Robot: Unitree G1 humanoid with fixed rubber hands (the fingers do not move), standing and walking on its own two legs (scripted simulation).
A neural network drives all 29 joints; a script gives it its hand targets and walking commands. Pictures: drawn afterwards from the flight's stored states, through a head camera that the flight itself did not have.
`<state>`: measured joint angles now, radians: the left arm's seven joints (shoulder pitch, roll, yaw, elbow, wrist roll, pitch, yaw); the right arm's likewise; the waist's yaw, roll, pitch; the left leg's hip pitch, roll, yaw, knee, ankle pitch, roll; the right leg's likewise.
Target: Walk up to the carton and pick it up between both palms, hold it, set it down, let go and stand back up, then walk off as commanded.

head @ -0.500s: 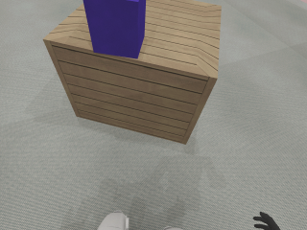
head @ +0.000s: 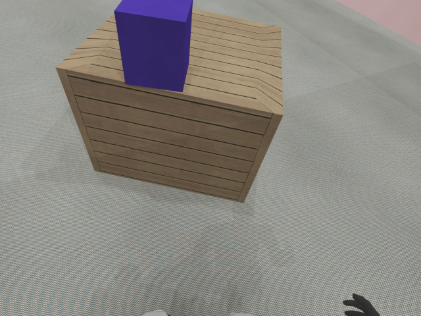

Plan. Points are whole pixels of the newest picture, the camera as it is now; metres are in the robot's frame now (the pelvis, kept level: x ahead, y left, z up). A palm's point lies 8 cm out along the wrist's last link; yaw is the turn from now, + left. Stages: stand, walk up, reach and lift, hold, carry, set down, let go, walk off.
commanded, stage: walk up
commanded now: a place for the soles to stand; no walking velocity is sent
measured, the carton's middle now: (158, 42) +0.97 +0.24 +0.01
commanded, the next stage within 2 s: none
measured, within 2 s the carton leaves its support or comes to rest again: neither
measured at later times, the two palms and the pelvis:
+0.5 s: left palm out of the picture -0.01 +0.31 -0.12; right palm out of the picture +0.00 -0.32 -0.11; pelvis -0.05 +0.00 -0.02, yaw -4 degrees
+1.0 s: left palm out of the picture +0.10 +0.27 -0.11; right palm out of the picture +0.08 -0.35 -0.12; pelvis +0.03 -0.03 -0.02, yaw -6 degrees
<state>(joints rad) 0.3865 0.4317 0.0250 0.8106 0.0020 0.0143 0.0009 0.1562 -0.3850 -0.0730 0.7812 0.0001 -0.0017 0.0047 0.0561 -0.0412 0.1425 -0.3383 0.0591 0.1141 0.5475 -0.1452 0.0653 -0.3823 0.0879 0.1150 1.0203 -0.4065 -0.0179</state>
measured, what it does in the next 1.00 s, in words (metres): steps on the spot: right foot, then left foot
